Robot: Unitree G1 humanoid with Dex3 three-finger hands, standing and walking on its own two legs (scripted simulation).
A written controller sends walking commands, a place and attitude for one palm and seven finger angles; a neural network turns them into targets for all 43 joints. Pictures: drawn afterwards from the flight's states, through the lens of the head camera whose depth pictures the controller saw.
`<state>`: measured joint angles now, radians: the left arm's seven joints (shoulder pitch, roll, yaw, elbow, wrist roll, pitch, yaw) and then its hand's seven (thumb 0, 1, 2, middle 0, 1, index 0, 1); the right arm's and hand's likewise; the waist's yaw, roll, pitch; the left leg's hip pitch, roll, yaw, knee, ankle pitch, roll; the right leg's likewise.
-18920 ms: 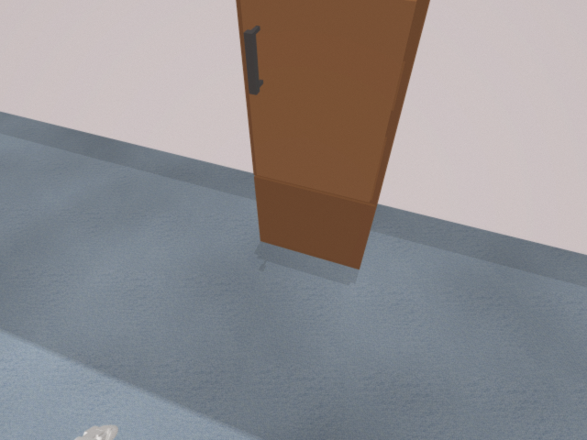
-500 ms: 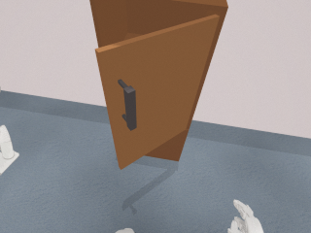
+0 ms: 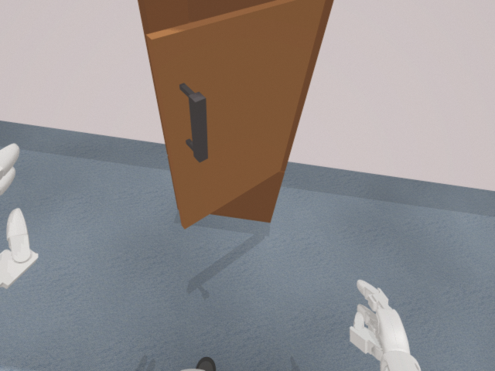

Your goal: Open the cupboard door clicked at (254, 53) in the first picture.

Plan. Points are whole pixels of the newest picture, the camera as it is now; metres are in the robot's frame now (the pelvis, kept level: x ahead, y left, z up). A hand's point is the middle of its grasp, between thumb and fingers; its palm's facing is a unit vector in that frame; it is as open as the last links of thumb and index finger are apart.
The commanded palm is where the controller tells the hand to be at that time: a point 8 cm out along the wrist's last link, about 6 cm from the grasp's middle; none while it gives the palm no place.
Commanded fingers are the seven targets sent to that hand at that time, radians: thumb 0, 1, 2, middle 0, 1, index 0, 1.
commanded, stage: stop stepping back and stand still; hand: left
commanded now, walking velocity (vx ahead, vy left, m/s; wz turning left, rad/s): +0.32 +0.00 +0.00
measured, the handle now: (193, 124) +0.54 +0.15 +0.06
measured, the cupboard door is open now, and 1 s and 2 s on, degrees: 46 46 46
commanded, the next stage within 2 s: let the arm hang, fingers relaxed in 0.70 s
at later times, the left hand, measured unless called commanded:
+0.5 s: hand (12, 345) +0.12 +0.24 +0.16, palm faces +0.44 -0.76 -0.48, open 7.4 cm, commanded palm +0.06 +0.28 +0.17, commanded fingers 0.00 0.90 0.90 -0.20 -0.30 -0.20 -0.30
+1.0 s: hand out of the picture +0.05 +0.21 -0.12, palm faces +0.06 -0.94 -0.33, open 7.4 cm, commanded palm none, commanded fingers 0.00 0.90 0.90 -0.20 -0.30 -0.20 -0.30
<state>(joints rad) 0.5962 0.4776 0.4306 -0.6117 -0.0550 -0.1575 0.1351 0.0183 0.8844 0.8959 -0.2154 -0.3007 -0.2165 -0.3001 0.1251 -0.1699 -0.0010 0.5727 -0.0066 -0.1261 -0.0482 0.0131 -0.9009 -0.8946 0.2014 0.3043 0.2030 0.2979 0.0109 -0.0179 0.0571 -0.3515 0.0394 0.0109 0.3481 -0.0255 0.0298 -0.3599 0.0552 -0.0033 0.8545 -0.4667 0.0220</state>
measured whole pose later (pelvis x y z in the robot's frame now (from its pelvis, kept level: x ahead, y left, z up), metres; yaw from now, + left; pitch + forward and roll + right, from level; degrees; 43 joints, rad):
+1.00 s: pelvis -0.09 -0.02 -0.01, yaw +4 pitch +0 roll +0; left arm 0.22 0.28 0.04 0.62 0.04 0.04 -0.01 0.01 0.90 0.90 -0.20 -0.30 -0.20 -0.30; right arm 0.12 -0.28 0.00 0.85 -0.03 -0.02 0.00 0.01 -0.90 -0.89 0.20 0.30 0.20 0.30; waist -0.01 0.03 0.00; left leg -0.32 -0.01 0.00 0.56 -0.24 0.01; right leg -0.27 0.00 -0.07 0.57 -0.30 -0.03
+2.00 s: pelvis -0.07 -0.03 +0.00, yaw +4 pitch -1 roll +0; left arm 0.25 0.14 0.01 1.14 0.01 0.00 0.03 0.01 0.91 0.90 -0.20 -0.30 -0.20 -0.30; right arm 0.26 -0.14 0.00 1.14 -0.02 0.01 -0.04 0.01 -0.91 -0.89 0.20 0.30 0.20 0.30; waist 0.00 0.02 0.05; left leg -0.20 0.00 -0.01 0.41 -0.19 -0.01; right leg -0.15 0.01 -0.08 0.42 -0.25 -0.04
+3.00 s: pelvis -0.06 -0.03 -0.01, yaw -5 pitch +0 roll +0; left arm 0.23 0.19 0.08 1.07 0.02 0.06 0.01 0.01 0.90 0.90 -0.20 -0.30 -0.20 -0.30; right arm 0.23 -0.17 -0.05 1.05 -0.03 0.02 -0.06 0.01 -0.91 -0.89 0.20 0.30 0.20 0.30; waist 0.01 -0.01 0.08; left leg -0.23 0.07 0.12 0.54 -0.31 -0.01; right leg -0.27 0.06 0.02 0.67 -0.40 -0.03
